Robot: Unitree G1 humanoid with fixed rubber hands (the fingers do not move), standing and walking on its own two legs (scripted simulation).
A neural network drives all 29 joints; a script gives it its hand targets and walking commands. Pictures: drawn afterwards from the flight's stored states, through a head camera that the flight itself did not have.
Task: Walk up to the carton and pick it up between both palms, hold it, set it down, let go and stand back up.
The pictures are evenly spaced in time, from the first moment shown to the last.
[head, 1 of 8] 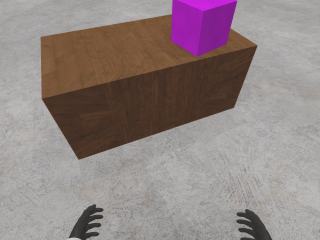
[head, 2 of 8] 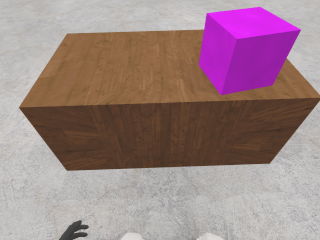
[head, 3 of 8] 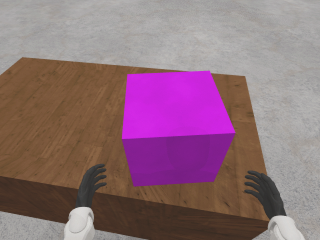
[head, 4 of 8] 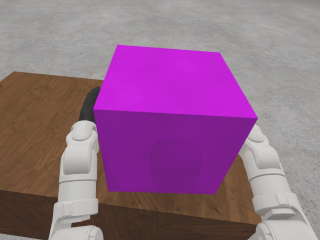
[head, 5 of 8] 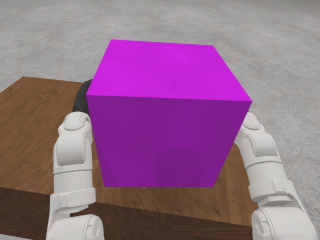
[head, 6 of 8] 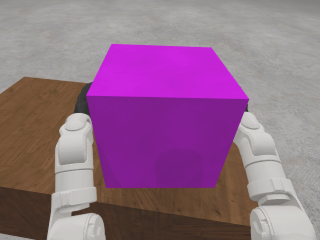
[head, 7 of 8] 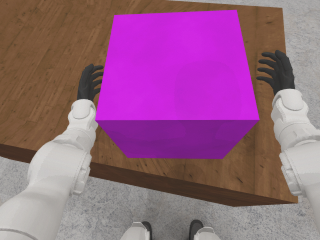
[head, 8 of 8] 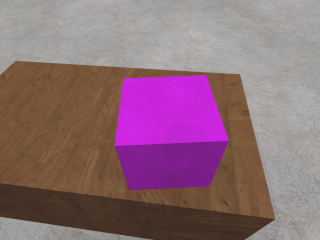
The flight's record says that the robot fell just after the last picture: no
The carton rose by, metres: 0.22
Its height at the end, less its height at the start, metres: +0.00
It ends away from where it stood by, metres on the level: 0.01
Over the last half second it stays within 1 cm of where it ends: yes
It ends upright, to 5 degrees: yes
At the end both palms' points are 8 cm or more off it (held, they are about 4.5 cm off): yes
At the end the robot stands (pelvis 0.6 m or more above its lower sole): yes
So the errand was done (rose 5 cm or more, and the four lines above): yes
